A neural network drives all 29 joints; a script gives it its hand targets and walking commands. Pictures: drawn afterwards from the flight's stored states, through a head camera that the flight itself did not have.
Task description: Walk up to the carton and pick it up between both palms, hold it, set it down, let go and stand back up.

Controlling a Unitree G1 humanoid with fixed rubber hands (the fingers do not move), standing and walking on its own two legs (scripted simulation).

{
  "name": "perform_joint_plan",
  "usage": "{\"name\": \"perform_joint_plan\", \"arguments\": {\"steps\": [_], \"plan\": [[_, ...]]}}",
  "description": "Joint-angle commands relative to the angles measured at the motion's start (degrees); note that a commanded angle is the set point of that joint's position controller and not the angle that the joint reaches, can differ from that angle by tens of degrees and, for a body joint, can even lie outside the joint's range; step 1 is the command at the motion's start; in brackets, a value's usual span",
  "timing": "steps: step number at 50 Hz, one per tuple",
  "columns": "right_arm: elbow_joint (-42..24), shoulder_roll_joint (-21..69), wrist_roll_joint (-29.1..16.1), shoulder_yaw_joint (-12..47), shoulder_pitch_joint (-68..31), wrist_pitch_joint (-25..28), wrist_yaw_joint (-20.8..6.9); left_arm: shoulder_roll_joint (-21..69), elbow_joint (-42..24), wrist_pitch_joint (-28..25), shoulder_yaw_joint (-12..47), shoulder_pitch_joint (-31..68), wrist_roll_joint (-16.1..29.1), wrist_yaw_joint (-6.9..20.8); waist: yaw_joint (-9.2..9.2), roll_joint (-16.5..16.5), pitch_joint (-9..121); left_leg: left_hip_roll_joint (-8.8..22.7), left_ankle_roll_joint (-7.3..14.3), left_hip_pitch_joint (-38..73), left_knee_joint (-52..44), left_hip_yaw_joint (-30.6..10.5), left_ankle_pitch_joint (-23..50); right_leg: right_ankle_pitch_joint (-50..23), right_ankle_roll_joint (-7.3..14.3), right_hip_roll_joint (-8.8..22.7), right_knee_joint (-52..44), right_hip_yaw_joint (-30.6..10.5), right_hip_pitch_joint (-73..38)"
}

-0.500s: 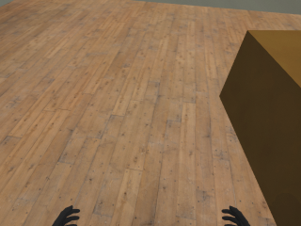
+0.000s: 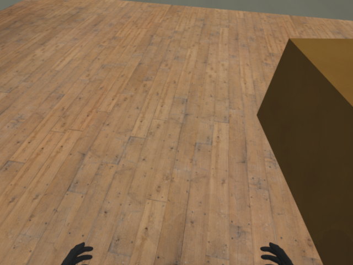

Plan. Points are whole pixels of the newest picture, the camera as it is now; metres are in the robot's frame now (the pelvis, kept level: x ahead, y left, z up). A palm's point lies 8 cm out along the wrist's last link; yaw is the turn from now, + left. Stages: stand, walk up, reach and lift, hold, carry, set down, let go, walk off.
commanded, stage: stand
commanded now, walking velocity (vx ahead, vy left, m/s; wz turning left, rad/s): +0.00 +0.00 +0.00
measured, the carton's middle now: out of the picture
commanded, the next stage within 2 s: walk up in 0.40 s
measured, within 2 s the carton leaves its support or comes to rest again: neither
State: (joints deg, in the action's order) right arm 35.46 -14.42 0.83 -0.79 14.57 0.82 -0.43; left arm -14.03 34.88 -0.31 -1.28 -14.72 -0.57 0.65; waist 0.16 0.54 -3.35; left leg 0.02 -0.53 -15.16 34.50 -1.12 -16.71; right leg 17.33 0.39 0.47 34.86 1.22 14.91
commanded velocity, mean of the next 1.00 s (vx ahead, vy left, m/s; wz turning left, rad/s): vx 0.00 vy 0.00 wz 0.00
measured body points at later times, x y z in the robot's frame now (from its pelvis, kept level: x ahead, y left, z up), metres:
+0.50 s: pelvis +0.00 +0.00 +0.00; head +0.00 +0.01 +0.45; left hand +0.12 +0.25 -0.10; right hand +0.12 -0.25 -0.10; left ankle +0.02 +0.13 -0.73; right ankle +0.02 -0.12 -0.73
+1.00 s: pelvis +0.05 -0.09 -0.03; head +0.03 -0.13 +0.41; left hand +0.23 +0.16 -0.10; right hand +0.04 -0.41 -0.15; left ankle +0.02 +0.10 -0.69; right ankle +0.05 -0.23 -0.73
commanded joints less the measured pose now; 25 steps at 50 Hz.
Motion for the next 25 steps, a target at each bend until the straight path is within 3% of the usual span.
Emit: {"name": "perform_joint_plan", "arguments": {"steps": [1, 25], "plan": [[-5.15, -7.39, -0.07, -2.31, -0.47, 1.14, 0.19, -7.75, -4.93, -1.19, -2.34, 0.59, 0.02, -0.17, -0.12, -0.5, 2.9, 4.2, 2.05, -0.04, -6.85, -5.08, 4.75, -3.47, 2.29, 4.75, -8.74, -7.06, 0.99], [-4.37, -7.58, 0.0, -2.19, 0.5, 1.12, 0.16, -7.86, -4.03, -1.15, -2.25, -0.58, -0.01, -0.16, -0.02, -0.12, 1.33, 4.08, 2.09, -1.37, -8.17, -5.57, 1.5, -0.11, 2.22, 4.5, -9.86, -7.37, 1.49]]}}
